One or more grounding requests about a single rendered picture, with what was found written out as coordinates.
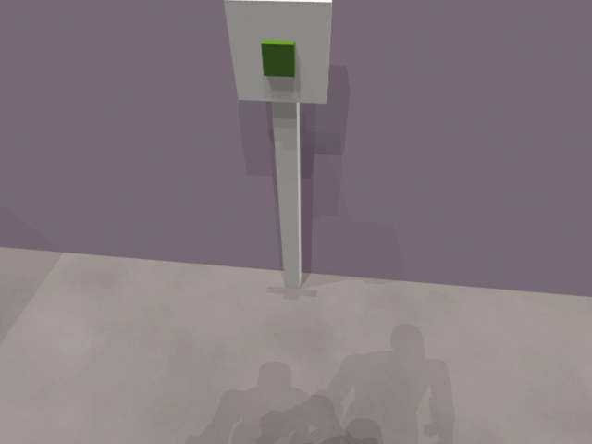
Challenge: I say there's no button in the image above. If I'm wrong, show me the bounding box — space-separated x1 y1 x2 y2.
261 40 295 77

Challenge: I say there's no panel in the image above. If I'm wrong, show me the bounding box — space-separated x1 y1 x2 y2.
224 0 332 289

